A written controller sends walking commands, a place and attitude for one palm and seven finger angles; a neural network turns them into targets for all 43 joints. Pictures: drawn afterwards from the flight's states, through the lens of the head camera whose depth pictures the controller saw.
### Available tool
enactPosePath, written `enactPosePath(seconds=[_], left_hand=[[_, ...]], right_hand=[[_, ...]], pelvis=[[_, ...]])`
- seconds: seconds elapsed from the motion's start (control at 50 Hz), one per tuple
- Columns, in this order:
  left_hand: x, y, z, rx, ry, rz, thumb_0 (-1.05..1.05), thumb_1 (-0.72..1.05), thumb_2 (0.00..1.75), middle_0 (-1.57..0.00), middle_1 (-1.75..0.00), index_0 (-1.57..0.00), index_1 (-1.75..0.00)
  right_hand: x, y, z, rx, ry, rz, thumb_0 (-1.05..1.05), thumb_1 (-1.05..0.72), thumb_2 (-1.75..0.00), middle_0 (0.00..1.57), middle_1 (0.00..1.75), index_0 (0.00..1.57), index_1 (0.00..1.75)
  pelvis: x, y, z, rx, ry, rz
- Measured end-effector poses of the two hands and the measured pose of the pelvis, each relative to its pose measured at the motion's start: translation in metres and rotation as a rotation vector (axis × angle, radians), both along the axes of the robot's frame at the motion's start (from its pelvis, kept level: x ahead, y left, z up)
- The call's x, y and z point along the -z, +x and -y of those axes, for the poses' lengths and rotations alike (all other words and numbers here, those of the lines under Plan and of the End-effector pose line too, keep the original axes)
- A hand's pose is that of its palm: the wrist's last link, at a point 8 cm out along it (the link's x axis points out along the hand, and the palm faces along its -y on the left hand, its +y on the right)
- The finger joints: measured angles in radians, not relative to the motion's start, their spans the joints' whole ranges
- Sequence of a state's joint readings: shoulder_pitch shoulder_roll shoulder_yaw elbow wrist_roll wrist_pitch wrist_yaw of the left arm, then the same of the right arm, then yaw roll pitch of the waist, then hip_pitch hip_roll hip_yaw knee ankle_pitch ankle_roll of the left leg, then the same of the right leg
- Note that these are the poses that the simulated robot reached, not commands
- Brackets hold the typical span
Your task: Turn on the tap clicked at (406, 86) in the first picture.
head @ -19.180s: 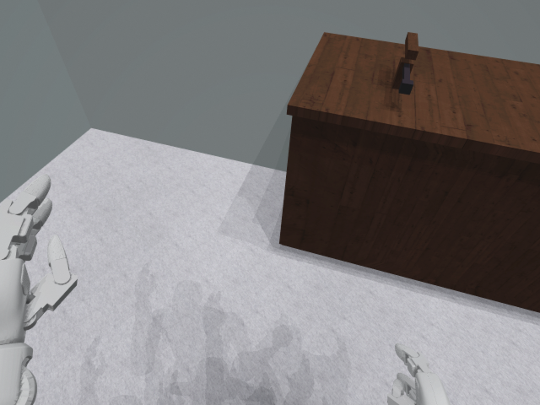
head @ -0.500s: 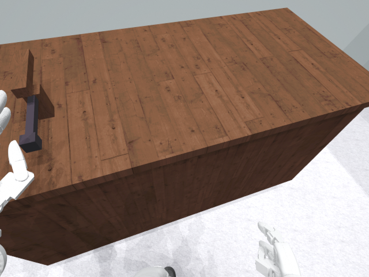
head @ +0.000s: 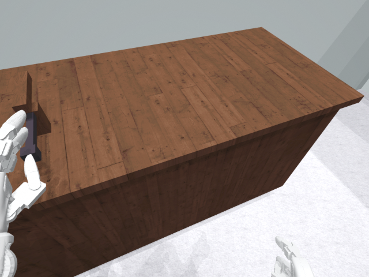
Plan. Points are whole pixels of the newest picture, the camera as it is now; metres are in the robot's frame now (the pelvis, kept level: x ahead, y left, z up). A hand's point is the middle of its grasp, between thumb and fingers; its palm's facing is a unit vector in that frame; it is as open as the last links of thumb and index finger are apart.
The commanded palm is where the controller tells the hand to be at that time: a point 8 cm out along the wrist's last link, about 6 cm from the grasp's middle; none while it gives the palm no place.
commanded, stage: come to a stop and stand still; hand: left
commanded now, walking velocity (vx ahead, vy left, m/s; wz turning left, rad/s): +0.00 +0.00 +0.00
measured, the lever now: (31, 154) +0.33 +0.35 +0.08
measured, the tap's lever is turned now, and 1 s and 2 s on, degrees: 0 0 0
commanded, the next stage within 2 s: look again from close up in 0.72 s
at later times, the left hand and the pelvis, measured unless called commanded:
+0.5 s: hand (47, 175) +0.25 +0.25 +0.14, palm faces +0.35 -0.87 -0.36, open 7.5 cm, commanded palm +0.18 +0.28 +0.18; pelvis +0.02 +0.00 +0.00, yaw -1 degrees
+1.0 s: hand (22, 181) +0.22 +0.27 +0.16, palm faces +0.40 -0.86 -0.33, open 7.5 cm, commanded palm +0.17 +0.30 +0.18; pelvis +0.01 +0.02 +0.00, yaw +0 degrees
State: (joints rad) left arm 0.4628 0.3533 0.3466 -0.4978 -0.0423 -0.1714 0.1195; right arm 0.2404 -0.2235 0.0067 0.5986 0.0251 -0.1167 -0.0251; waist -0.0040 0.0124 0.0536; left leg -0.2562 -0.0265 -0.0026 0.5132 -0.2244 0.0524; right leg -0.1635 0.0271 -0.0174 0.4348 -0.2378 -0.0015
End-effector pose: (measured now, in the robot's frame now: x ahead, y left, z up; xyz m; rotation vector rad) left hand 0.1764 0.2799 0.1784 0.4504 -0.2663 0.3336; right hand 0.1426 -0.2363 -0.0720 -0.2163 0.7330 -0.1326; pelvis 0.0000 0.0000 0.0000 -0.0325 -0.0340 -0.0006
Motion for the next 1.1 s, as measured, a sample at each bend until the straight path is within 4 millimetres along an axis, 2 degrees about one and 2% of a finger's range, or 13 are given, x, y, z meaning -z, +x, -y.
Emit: enactPosePath(seconds=[0.08,0.1,0.14,0.2,0.24,0.36,0.44,0.54,0.6,0.66,0.84,1.02,1.1], left_hand=[[-0.005,-0.002,0.006,0.012,0.032,-0.01,0.02,0.89,0.9,-0.21,-0.3,-0.21,-0.31],[-0.012,0.0,0.003,0.013,0.107,-0.01,0.02,0.88,0.9,-0.21,-0.3,-0.21,-0.31],[-0.03,0.01,-0.015,-0.012,0.2,0.064,0.02,0.88,0.9,-0.22,-0.3,-0.21,-0.31],[-0.038,0.02,-0.038,-0.103,0.154,0.122,0.01,0.88,0.9,-0.22,-0.3,-0.21,-0.31],[-0.029,0.023,-0.035,-0.112,0.087,0.102,0.01,0.89,0.9,-0.21,-0.3,-0.21,-0.31],[0.023,0.022,0.013,0.06,-0.059,-0.073,0.02,0.89,0.9,-0.2,-0.3,-0.2,-0.3],[0.034,0.025,0.003,0.067,-0.063,-0.092,0.02,0.88,0.9,-0.22,-0.3,-0.21,-0.31],[0.007,0.034,-0.024,-0.007,-0.011,0.047,0.02,0.88,0.9,-0.22,-0.3,-0.21,-0.31],[-0.01,0.034,-0.024,0.001,0.007,0.126,0.02,0.88,0.9,-0.21,-0.3,-0.21,-0.31],[-0.013,0.034,-0.017,0.037,0.007,0.127,0.02,0.89,0.9,-0.21,-0.3,-0.2,-0.31],[0.023,0.025,-0.033,-0.001,-0.037,-0.062,0.01,0.89,0.9,-0.21,-0.3,-0.21,-0.31],[0.002,0.003,-0.033,-0.004,-0.033,0.065,0.02,0.89,0.9,-0.21,-0.3,-0.21,-0.31],[0.001,-0.001,-0.035,-0.009,-0.019,0.061,0.02,0.89,0.9,-0.21,-0.3,-0.21,-0.31]], right_hand=[[0.002,0.009,-0.011,-0.027,0.038,0.008,0.01,-0.9,-0.89,0.2,0.3,0.2,0.3],[0.003,0.011,-0.014,-0.054,0.03,0.005,0.01,-0.9,-0.89,0.2,0.3,0.2,0.3],[0.006,0.015,-0.019,-0.103,0.03,-0.018,0.01,-0.9,-0.89,0.2,0.3,0.2,0.3],[0.005,0.022,-0.022,-0.121,0.052,-0.005,0.01,-0.9,-0.89,0.21,0.3,0.2,0.3],[0.002,0.028,-0.021,-0.109,0.068,0.027,0.02,-0.9,-0.89,0.21,0.3,0.2,0.3],[-0.011,0.038,-0.014,-0.063,0.03,0.078,0.01,-0.9,-0.89,0.21,0.3,0.2,0.3],[-0.021,0.043,-0.011,-0.058,-0.038,0.061,0.01,-0.9,-0.89,0.21,0.3,0.2,0.3],[-0.027,0.054,-0.013,-0.092,-0.082,0.054,0.01,-0.9,-0.89,0.21,0.3,0.2,0.3],[-0.029,0.061,-0.019,-0.103,-0.071,0.069,0.01,-0.9,-0.89,0.21,0.3,0.2,0.3],[-0.028,0.064,-0.027,-0.096,-0.045,0.085,0.01,-0.9,-0.89,0.21,0.3,0.2,0.3],[-0.019,0.05,-0.047,-0.084,-0.003,0.042,0.01,-0.9,-0.89,0.21,0.3,0.2,0.3],[-0.017,0.032,-0.049,-0.106,-0.024,0.024,0.01,-0.9,-0.89,0.21,0.3,0.2,0.3],[-0.018,0.027,-0.047,-0.086,-0.016,0.044,0.01,-0.9,-0.89,0.21,0.3,0.2,0.3]], pelvis=[[-0.002,0.002,0.003,0.001,0.004,-0.012],[-0.002,0.001,0.004,-0.003,0.001,-0.016],[-0.001,-0.001,0.01,-0.013,0.006,-0.027],[-0.001,-0.002,0.011,0.001,0.008,-0.034],[-0.002,0.001,0.008,0.015,0.007,-0.036],[-0.002,0.012,0.0,0.033,0.007,-0.041],[-0.003,0.017,0.001,0.023,0.006,-0.04],[-0.003,0.02,-0.002,0.012,0.0,-0.039],[-0.003,0.023,-0.007,0.014,-0.002,-0.041],[-0.003,0.025,-0.013,0.02,-0.003,-0.044],[-0.004,0.018,-0.019,0.016,-0.003,-0.036],[-0.004,0.005,-0.024,0.006,-0.008,-0.013],[-0.004,0.001,-0.025,0.007,-0.006,-0.008]])
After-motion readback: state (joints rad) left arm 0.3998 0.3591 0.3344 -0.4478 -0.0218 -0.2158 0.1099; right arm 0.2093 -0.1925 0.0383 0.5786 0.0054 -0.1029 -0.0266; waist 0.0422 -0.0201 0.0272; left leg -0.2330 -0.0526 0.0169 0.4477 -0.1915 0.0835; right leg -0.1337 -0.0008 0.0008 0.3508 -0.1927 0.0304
